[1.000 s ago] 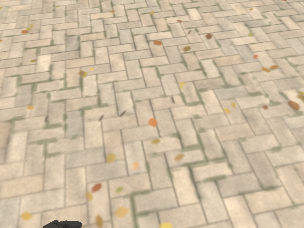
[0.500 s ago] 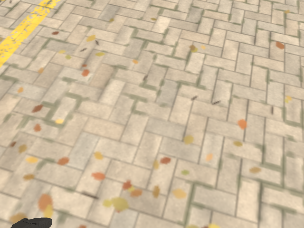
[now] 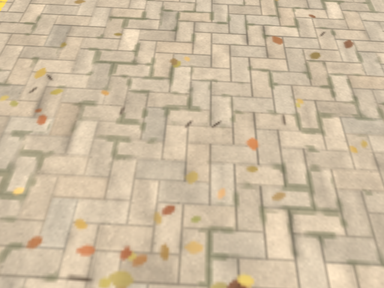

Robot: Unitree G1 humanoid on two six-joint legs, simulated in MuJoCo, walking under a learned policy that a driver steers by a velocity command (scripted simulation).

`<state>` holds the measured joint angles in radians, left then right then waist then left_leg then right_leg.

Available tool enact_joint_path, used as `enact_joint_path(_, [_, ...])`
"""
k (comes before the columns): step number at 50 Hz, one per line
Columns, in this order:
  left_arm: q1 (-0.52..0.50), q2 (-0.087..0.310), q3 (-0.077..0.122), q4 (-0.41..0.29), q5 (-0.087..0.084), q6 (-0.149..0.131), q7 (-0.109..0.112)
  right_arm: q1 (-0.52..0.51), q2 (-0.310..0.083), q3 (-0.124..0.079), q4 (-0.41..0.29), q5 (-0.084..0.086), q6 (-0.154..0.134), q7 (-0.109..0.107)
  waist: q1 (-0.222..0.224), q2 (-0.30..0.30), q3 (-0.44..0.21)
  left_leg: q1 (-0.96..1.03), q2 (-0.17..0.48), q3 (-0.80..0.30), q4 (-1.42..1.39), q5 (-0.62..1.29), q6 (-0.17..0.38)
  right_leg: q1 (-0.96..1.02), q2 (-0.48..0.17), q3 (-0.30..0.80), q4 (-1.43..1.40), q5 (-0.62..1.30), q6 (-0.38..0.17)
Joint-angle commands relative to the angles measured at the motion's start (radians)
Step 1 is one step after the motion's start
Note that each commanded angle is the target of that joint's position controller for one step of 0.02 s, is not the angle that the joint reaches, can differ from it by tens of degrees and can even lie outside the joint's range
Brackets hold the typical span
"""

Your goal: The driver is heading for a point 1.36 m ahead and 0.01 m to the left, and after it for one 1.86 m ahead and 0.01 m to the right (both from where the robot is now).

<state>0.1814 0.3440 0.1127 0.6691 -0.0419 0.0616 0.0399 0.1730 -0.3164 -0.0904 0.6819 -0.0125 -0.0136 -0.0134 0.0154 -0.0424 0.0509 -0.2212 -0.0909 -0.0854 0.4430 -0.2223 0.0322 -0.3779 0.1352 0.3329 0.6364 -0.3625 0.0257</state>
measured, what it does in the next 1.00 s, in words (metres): walks ahead: right foot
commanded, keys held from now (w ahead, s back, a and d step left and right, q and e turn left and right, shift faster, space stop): e+shift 0.12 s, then w+e+shift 0.12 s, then w+q+shift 0.76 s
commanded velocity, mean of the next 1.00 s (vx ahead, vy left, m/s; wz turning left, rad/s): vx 0.65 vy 0.00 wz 0.11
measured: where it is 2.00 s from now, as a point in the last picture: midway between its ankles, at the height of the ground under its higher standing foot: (183, 107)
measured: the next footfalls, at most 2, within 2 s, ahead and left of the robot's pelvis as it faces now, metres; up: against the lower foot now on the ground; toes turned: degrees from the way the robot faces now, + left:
right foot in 0.56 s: +0.20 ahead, -0.26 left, +0.00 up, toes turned -11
left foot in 1.02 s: +0.64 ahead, -0.08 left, +0.00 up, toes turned +15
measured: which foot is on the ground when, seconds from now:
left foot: down 0.00-0.56, up 0.58-1.00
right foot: up 0.00-0.54, down 0.56-1.00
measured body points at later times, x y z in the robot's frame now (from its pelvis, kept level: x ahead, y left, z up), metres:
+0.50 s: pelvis +0.10 -0.06 +0.00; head +0.13 -0.06 +0.45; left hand +0.40 +0.07 -0.06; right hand -0.03 -0.32 -0.11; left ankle -0.01 +0.10 -0.74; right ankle +0.15 -0.25 -0.71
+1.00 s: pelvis +0.43 -0.15 -0.04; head +0.46 -0.13 +0.41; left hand +0.37 +0.13 -0.17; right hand +0.70 -0.35 -0.10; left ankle +0.61 -0.07 -0.72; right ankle +0.17 -0.26 -0.72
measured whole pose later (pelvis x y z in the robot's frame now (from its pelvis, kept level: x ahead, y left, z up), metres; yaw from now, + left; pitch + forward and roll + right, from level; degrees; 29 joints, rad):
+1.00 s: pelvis +0.43 -0.15 -0.04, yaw +10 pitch +0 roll -2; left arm 0.44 0.28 0.06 0.84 0.01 -0.06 0.03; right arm 0.06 -0.30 -0.04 0.60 0.06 -0.03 0.08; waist 0.06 0.02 0.06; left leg -0.69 0.01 0.14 0.79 -0.05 0.14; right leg 0.31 0.00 -0.32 0.35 -0.49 0.06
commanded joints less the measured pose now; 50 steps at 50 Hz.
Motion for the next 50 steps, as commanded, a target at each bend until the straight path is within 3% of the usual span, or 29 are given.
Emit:
enact_joint_path(1, [0.056, 0.179, 0.049, -0.068, 0.012, -0.023, -0.006, -0.098, -0.116, -0.020, -0.112, -0.045, -0.016, -0.008, 0.041, 0.169, -0.059, 0.062, 0.438, -0.344, -0.191, 0.167, 0.177, -0.198, -0.081, -0.095, 0.415, -0.170, 0.027])
enact_joint_path(2, [0.079, 0.166, 0.049, -0.044, 0.015, -0.016, -0.005, -0.126, -0.092, -0.012, -0.116, -0.027, -0.017, -0.016, 0.046, 0.124, -0.041, 0.058, 0.360, -0.238, -0.177, 0.123, 0.138, -0.204, -0.092, -0.113, 0.453, -0.090, 0.039])
enact_joint_path(3, [0.092, 0.141, 0.043, -0.035, 0.020, -0.009, -0.004, -0.131, -0.085, -0.007, -0.115, -0.010, -0.016, -0.027, 0.040, 0.130, -0.038, 0.083, 0.322, -0.174, -0.161, 0.133, 0.118, -0.234, -0.104, -0.128, 0.510, -0.025, 0.050])
enact_joint_path(4, [0.094, 0.119, 0.035, -0.039, 0.019, -0.007, -0.010, -0.120, -0.081, -0.001, -0.114, -0.005, -0.012, -0.035, 0.028, 0.148, -0.029, 0.087, 0.304, -0.111, -0.149, 0.233, 0.120, -0.256, -0.117, -0.159, 0.564, 0.007, 0.063])
enact_joint_path(6, [0.039, 0.108, 0.023, -0.076, 0.009, -0.010, -0.017, -0.066, -0.084, 0.003, -0.107, -0.014, -0.005, -0.042, -0.012, 0.157, -0.024, 0.129, 0.296, -0.031, -0.146, 0.348, 0.152, -0.304, -0.157, -0.233, 0.567, 0.043, 0.090])
enact_joint_path(8, [-0.029, 0.104, 0.008, -0.118, 0.004, -0.017, -0.029, 0.056, -0.116, -0.007, -0.084, -0.009, -0.002, -0.041, -0.089, 0.157, -0.055, 0.250, 0.348, -0.087, -0.232, -0.031, 0.172, -0.401, -0.212, -0.268, 0.532, 0.075, 0.103])
enact_joint_path(11, [-0.068, 0.108, 0.003, -0.153, 0.000, -0.034, -0.047, 0.107, -0.154, -0.016, -0.067, 0.002, -0.022, -0.030, -0.116, 0.148, -0.016, 0.343, 0.409, -0.146, -0.312, -0.311, 0.158, -0.523, -0.247, -0.260, 0.504, 0.082, 0.092])
enact_joint_path(13, [-0.077, 0.078, -0.006, -0.157, 0.005, -0.053, -0.049, 0.150, -0.147, -0.015, -0.048, 0.003, -0.042, -0.019, -0.127, 0.118, 0.002, 0.363, 0.409, -0.131, -0.333, -0.309, 0.152, -0.545, -0.246, -0.241, 0.471, 0.122, 0.072])
enact_joint_path(16, [-0.066, 0.015, -0.028, -0.147, 0.005, -0.086, -0.046, 0.192, -0.117, -0.004, -0.008, 0.008, -0.067, 0.006, -0.098, 0.096, 0.042, 0.335, 0.396, -0.098, -0.366, -0.247, 0.179, -0.512, -0.213, -0.199, 0.351, 0.164, 0.030])
enact_joint_path(19, [-0.148, 0.001, -0.046, -0.160, 0.014, -0.118, -0.063, 0.192, -0.126, -0.001, 0.015, 0.031, -0.069, 0.019, -0.092, 0.108, 0.080, 0.265, 0.376, -0.063, -0.390, -0.142, 0.197, -0.423, -0.242, -0.293, 0.173, 0.205, 0.014])
enact_joint_path(22, [-0.225, -0.002, -0.057, -0.181, 0.000, -0.150, -0.089, 0.234, -0.155, -0.003, 0.043, 0.040, -0.071, 0.023, -0.105, 0.132, 0.098, 0.200, 0.372, -0.050, -0.375, -0.074, 0.202, -0.280, -0.204, -0.325, 0.028, 0.176, 0.009])
enact_joint_path(24, [-0.232, 0.022, -0.054, -0.190, -0.004, -0.164, -0.103, 0.255, -0.180, -0.007, 0.061, 0.051, -0.067, 0.024, -0.083, 0.165, 0.095, 0.179, 0.387, -0.063, -0.346, -0.054, 0.197, -0.175, -0.179, -0.326, -0.056, 0.130, -0.012])
enact_joint_path(25, [-0.201, 0.038, -0.048, -0.184, -0.009, -0.167, -0.104, 0.257, -0.188, -0.007, 0.071, 0.052, -0.063, 0.023, -0.053, 0.180, 0.078, 0.159, 0.397, -0.067, -0.320, -0.012, 0.190, -0.092, -0.170, -0.324, -0.089, 0.123, -0.026])
enact_joint_path(26, [-0.118, 0.064, -0.034, -0.164, -0.012, -0.168, -0.099, 0.236, -0.195, -0.004, 0.074, 0.052, -0.061, 0.021, 0.013, 0.186, 0.031, 0.111, 0.389, -0.043, -0.243, 0.128, 0.169, 0.065, -0.151, -0.333, -0.137, 0.156, -0.047])
enact_joint_path(27, [0.054, 0.112, -0.004, -0.109, -0.011, -0.165, -0.086, 0.219, -0.175, 0.006, 0.070, 0.043, -0.063, 0.018, 0.107, 0.163, -0.080, 0.021, 0.332, 0.017, -0.041, 0.298, 0.135, 0.328, -0.132, -0.340, -0.137, 0.175, -0.067])
enact_joint_path(28, [0.283, 0.167, 0.021, -0.062, -0.002, -0.156, -0.066, 0.186, -0.121, 0.030, 0.040, 0.021, -0.072, 0.018, 0.226, 0.110, -0.255, -0.211, 0.264, 0.064, 0.297, 0.185, 0.083, 0.688, -0.265, -0.206, -0.089, 0.095, -0.099])
enact_joint_path(29, [0.369, 0.257, 0.030, -0.049, 0.040, -0.154, -0.058, 0.241, 0.024, 0.065, -0.019, 0.035, -0.091, 0.015, 0.174, -0.187, -0.405, -0.521, 0.131, 0.042, 0.690, -0.310, 0.035, 0.917, -0.507, 0.226, -0.204, -0.346, -0.171])
enact_joint_path(30, [0.326, 0.194, 0.011, -0.068, 0.055, -0.165, -0.063, 0.217, -0.045, 0.049, -0.032, 0.087, -0.101, 0.011, 0.168, -0.171, -0.368, -0.628, 0.127, -0.062, 0.874, -0.294, 0.026, 0.801, -0.554, 0.436, -0.355, -0.545, -0.198])
enact_joint_path(31, [0.260, 0.123, -0.012, -0.057, 0.039, -0.166, -0.064, 0.159, -0.086, 0.032, -0.046, 0.103, -0.093, 0.012, 0.139, -0.152, -0.211, -0.712, 0.173, -0.050, 0.932, -0.211, 0.024, 0.701, -0.540, 0.302, -0.370, -0.452, -0.179])
enact_joint_path(32, [0.222, 0.078, -0.024, -0.045, 0.035, -0.165, -0.065, 0.143, -0.076, 0.034, -0.042, 0.090, -0.082, 0.014, 0.109, -0.116, -0.122, -0.708, 0.212, -0.032, 0.923, -0.123, 0.019, 0.596, -0.513, 0.165, -0.383, -0.287, -0.171])
enact_joint_path(33, [0.169, 0.046, -0.030, -0.035, 0.043, -0.164, -0.067, 0.148, -0.066, 0.031, -0.030, 0.071, -0.071, 0.018, 0.063, -0.099, -0.065, -0.661, 0.244, -0.030, 0.889, -0.048, 0.010, 0.488, -0.466, 0.053, -0.405, -0.151, -0.163])
enact_joint_path(35, [0.097, -0.008, -0.036, -0.015, 0.054, -0.173, -0.065, 0.180, -0.029, 0.032, -0.013, 0.073, -0.038, 0.033, -0.006, -0.112, -0.009, -0.573, 0.283, -0.029, 0.879, 0.038, 0.001, 0.354, -0.408, -0.140, -0.442, 0.064, -0.133])
enact_joint_path(38, [0.066, -0.014, -0.032, 0.011, 0.048, -0.187, -0.055, 0.143, 0.000, 0.036, -0.021, 0.067, -0.006, 0.037, -0.034, -0.052, 0.068, -0.595, 0.282, -0.025, 0.871, 0.108, -0.013, 0.278, -0.378, -0.330, -0.489, 0.257, -0.116])
enact_joint_path(42, [0.107, 0.023, -0.028, 0.046, 0.060, -0.187, -0.036, -0.005, -0.009, 0.044, -0.078, 0.060, -0.013, 0.051, -0.013, 0.009, 0.160, -0.633, 0.236, 0.047, 0.660, 0.250, 0.003, 0.287, -0.354, -0.488, -0.547, 0.400, -0.100])
enact_joint_path(45, [0.156, 0.089, -0.019, 0.069, 0.055, -0.175, -0.021, -0.127, -0.004, 0.052, -0.123, 0.058, -0.030, 0.091, 0.012, 0.046, 0.176, -0.558, 0.186, 0.170, 0.429, 0.299, 0.056, 0.360, -0.349, -0.583, -0.519, 0.683, -0.039])
enact_joint_path(47, [0.182, 0.159, -0.007, 0.075, 0.060, -0.159, -0.003, -0.145, -0.037, 0.038, -0.144, 0.067, -0.036, 0.104, -0.015, -0.006, 0.099, -0.403, 0.090, 0.278, 0.368, 0.261, 0.092, 0.429, -0.356, -0.612, -0.403, 1.216, -0.016])
enact_joint_path(48, [0.170, 0.197, 0.002, 0.070, 0.055, -0.147, 0.007, -0.083, -0.067, 0.023, -0.140, 0.076, -0.031, 0.102, -0.068, -0.061, 0.044, -0.316, 0.054, 0.296, 0.372, 0.208, 0.108, 0.464, -0.374, -0.612, -0.300, 1.441, -0.019])
enact_joint_path(49, [0.129, 0.229, 0.011, 0.054, 0.047, -0.135, 0.008, 0.059, -0.115, -0.002, -0.114, 0.083, -0.017, 0.097, -0.158, -0.110, -0.036, -0.164, 0.030, 0.288, 0.388, 0.145, 0.135, 0.465, -0.397, -0.602, -0.132, 1.600, -0.034])
enact_joint_path(50, [0.069, 0.241, 0.016, 0.024, 0.038, -0.132, -0.001, 0.273, -0.192, -0.040, -0.063, 0.076, 0.002, 0.085, -0.266, -0.118, -0.141, 0.104, 0.020, 0.250, 0.382, 0.098, 0.173, 0.374, -0.400, -0.572, 0.107, 1.612, -0.060])
Velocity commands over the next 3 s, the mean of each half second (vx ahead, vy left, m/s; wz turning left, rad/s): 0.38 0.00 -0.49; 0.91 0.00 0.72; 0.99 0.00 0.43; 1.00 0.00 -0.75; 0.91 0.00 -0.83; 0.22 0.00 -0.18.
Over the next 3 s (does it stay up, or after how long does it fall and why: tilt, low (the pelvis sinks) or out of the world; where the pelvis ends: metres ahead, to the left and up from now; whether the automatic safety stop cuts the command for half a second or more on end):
stays up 1.94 -0.10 -0.01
